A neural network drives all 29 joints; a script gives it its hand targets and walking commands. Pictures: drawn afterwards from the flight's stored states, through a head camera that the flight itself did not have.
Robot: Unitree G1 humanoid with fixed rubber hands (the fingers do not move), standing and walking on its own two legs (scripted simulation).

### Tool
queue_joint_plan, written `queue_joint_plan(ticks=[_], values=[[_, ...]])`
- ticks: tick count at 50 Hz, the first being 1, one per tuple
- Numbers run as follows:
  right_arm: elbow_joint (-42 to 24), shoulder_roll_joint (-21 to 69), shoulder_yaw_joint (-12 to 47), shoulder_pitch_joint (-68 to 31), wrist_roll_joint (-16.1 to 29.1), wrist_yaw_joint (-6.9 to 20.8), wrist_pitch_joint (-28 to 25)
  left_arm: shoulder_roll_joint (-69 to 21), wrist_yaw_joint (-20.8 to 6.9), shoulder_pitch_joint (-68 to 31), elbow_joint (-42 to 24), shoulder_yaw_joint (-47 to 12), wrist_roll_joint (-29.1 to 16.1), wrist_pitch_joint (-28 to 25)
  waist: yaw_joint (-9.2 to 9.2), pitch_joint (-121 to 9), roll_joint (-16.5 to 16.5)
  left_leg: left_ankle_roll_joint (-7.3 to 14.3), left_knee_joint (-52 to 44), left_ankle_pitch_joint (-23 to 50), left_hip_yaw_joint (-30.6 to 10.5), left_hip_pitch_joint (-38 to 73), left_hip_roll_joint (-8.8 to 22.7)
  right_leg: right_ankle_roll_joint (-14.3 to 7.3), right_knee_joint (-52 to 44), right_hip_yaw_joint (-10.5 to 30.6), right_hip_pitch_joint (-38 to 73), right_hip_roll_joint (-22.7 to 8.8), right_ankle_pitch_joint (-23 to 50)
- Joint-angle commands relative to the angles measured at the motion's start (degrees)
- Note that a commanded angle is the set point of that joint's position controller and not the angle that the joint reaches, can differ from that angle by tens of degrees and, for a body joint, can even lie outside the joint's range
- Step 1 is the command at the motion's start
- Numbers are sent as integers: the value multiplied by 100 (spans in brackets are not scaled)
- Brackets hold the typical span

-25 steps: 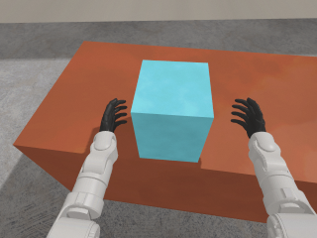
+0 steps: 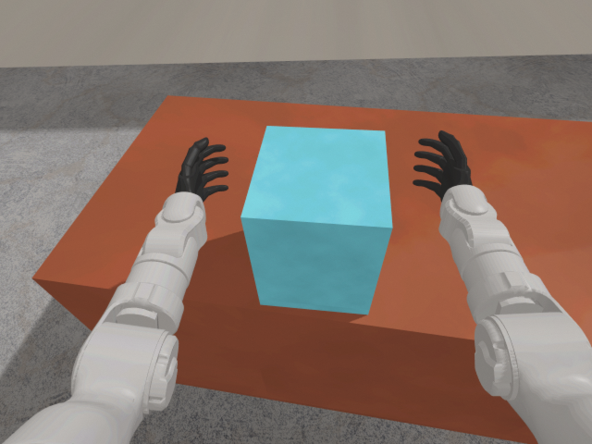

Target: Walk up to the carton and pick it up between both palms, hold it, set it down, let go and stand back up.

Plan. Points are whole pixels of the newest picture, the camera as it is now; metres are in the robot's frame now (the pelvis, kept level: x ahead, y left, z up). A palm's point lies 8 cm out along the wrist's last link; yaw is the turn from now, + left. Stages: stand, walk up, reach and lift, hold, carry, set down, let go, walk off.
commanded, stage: reach and lift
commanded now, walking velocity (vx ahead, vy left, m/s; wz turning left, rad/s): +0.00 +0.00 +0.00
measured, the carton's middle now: (318, 222) +0.47 -0.02 -0.01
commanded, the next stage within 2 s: none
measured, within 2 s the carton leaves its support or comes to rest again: neither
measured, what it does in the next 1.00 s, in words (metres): stands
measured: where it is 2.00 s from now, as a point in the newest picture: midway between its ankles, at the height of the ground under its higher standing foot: outside the picture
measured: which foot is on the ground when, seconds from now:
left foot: down 0.00-1.00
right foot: down 0.00-1.00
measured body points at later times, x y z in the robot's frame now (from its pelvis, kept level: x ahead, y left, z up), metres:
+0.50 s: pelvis +0.00 +0.00 +0.00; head +0.05 -0.01 +0.45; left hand +0.50 +0.16 +0.17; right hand +0.48 -0.22 +0.17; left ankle -0.03 +0.11 -0.74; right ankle +0.04 -0.10 -0.74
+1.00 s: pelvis +0.01 +0.01 +0.00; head +0.10 +0.00 +0.44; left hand +0.49 +0.16 +0.07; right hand +0.48 -0.19 +0.06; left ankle -0.03 +0.11 -0.74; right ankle +0.04 -0.10 -0.74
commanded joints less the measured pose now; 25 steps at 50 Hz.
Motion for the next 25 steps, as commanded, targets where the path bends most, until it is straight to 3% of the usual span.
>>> queue_joint_plan(ticks=[1, 4, 5, 8, 10, 11, 14, 15, 17, 19, 20, 23, 25], values=[[-681, -985, -127, -3638, -104, -4, -193, 997, -12, -3751, -406, 176, -136, -357, -102, -3258, -134, -32, -321, 1360, -116, -711, -19, 146, 582, 381, 2896, -57, 1867], [-679, -1039, -92, -3601, -98, -31, -235, 1100, 26, -3804, -460, 179, -130, -481, -149, -3664, -288, 28, -327, 1761, -124, -593, -7, 194, 651, 434, 3255, -104, 2489], [-843, -1085, -143, -3699, -77, -24, -294, 1021, 44, -3853, -605, 205, -112, -533, -139, -4094, -112, -37, -300, 2120, -97, -555, -54, 179, 699, 439, 3346, -85, 2895], [-91, -1025, -92, -4211, -89, 42, -119, 1253, 23, -4283, 404, 161, -144, -452, -96, -3538, -153, -59, -415, 1536, -126, -1014, -3, 181, 651, 381, 3208, -126, 2408], [-361, -1160, -11, -4121, -35, 13, -96, 1254, 59, -4196, 157, 279, -119, -372, -32, -3630, -280, -21, -471, 1631, -97, -957, -10, 232, 612, 443, 3476, -147, 2532], [-325, -1168, -43, -4240, 13, 10, -133, 1250, 66, -4354, 89, 178, -174, -385, -90, -3793, -208, -19, -477, 1814, -120, -999, 1, 220, 668, 451, 3529, -141, 2819], [-49, -1214, -34, -4703, 61, 79, 3, 1341, 85, -4814, 438, -147, -425, -354, -190, -3734, -49, -77, -438, 1645, -166, -677, 84, 198, 561, 412, 2919, -120, 2211], [-230, -1288, -4, -4891, 94, 81, 40, 1390, 97, -4967, 396, -149, -549, -333, -185, -3767, -91, -63, -402, 1543, -180, -668, 98, 216, 521, 405, 2881, -138, 2039], [-184, -1392, -17, -4822, 105, 46, 79, 1221, 134, -4902, 372, -192, -589, -228, -249, -3950, -86, -142, -305, 2020, -203, -507, 109, 170, 545, 411, 2872, -129, 2458], [-105, -1311, 36, -5022, 94, 39, 134, 1326, 108, -5154, 520, -250, -632, -195, -248, -4074, -112, -139, -297, 1977, -200, -639, 119, 196, 560, 367, 2945, -141, 2507], [-256, -1415, -34, -5339, 125, 63, 147, 1397, 143, -5478, 234, -343, -779, -239, -234, -4338, 13, -140, -342, 1868, -177, -602, 102, 212, 589, 324, 2852, -134, 2363], [-10, -1430, 65, -5244, 181, 57, 250, 1316, 194, -5296, 566, -307, -684, -132, -297, -4267, -78, -142, -234, 2153, -210, -571, 116, 193, 588, 373, 2839, -157, 2607], [215, -1316, 108, -5260, 214, 47, 346, 1484, 150, -5373, 893, -237, -686, -99, -303, -4089, -149, -71, -309, 1848, -178, -892, 141, 213, 591, 430, 3074, -236, 2558]])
